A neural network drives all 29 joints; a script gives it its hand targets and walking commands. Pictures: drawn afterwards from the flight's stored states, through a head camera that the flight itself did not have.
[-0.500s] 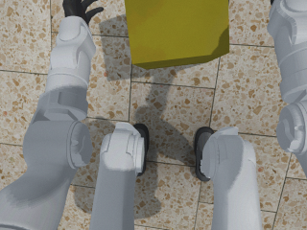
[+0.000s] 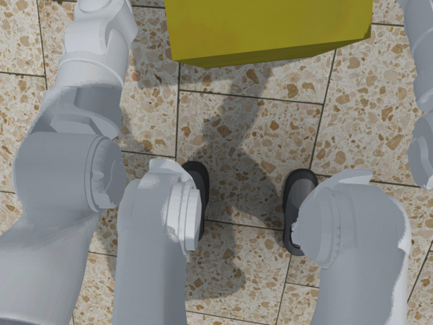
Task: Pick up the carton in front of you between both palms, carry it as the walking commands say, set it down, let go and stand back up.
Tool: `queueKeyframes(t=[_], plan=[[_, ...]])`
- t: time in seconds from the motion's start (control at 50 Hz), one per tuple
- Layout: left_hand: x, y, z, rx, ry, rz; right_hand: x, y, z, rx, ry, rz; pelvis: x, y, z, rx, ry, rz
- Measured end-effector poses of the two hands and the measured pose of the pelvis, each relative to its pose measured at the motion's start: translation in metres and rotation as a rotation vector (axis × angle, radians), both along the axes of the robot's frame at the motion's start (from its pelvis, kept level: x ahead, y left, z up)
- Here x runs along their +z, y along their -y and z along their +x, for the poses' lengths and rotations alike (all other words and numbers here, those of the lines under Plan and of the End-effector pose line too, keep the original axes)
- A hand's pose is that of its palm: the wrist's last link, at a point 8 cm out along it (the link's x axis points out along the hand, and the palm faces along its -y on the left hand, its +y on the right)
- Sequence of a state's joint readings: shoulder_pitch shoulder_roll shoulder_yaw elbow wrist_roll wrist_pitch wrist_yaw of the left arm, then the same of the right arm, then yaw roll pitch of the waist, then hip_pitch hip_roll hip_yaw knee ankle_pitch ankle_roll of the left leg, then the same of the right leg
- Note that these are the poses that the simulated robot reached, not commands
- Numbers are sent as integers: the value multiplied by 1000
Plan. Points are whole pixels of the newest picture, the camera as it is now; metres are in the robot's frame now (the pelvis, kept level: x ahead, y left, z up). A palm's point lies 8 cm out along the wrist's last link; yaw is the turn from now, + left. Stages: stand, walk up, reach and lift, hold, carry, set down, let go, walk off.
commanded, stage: reach and lift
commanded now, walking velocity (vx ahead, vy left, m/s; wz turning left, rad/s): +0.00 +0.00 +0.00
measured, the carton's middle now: out of the picture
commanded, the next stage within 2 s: none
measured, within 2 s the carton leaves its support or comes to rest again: leaves its support in 0.64 s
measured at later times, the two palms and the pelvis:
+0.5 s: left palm out of the picture +0.55 +0.15 -0.17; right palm out of the picture +0.58 -0.16 -0.17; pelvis -0.01 +0.00 +0.00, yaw +0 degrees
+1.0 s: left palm out of the picture +0.51 +0.14 +0.00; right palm out of the picture +0.52 -0.16 +0.00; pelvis -0.01 +0.01 +0.07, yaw -3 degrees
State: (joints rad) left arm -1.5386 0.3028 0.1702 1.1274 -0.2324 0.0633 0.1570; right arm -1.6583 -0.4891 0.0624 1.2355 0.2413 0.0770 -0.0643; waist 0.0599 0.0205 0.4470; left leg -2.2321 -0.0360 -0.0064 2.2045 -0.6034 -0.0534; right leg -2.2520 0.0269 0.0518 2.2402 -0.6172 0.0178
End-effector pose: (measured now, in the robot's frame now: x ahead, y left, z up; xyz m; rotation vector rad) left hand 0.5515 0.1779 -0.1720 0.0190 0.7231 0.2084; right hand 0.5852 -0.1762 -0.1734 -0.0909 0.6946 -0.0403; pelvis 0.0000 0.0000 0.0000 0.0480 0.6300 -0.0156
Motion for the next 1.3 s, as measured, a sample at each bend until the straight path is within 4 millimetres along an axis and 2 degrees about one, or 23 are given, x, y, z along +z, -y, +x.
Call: queueKeyframes(t=[0.22, 0.32, 0.58, 0.68, 0.74, 0.8, 0.9, 0.98, 1.14, 1.3], plan=[[4, 11, -7, -18, -3, -16, 3, -7, -10, 9, -17, 6, 4, 0, -4, 2, -17, 0], [4, 31, -5, -41, 2, -43, 3, -21, -10, 27, -15, 17, 6, 0, -9, 0, 2, 0], [6, 25, 2, -55, -17, -60, 4, -21, -9, 44, -52, 41, -5, 3, -3, -5, 13, -3], [20, 27, 4, -31, -3, -52, 9, -23, -14, 19, -39, 35, -5, 3, 2, -4, -23, -4], [40, 29, 0, 11, 22, -42, 28, -26, -18, -20, -19, 30, 0, 2, 4, -8, -49, -4], [70, 32, -9, 14, 49, -52, 62, -23, -25, -34, 7, 42, 9, -1, 3, -13, -77, -8], [125, 40, -25, -1, 63, -77, 125, -15, -44, -74, 19, 53, 35, -4, -2, -25, -109, -12], [160, 43, -39, -14, 36, -73, 162, -12, -60, -84, -7, 50, 60, -6, -9, -36, -122, -10], [207, 36, -54, -17, 39, -61, 209, -20, -73, -77, -4, 50, 97, -6, -19, -35, -137, -11], [244, 35, -58, -25, 51, -67, 244, -20, -82, -93, 9, 55, 127, -6, -14, -23, -144, -20]])
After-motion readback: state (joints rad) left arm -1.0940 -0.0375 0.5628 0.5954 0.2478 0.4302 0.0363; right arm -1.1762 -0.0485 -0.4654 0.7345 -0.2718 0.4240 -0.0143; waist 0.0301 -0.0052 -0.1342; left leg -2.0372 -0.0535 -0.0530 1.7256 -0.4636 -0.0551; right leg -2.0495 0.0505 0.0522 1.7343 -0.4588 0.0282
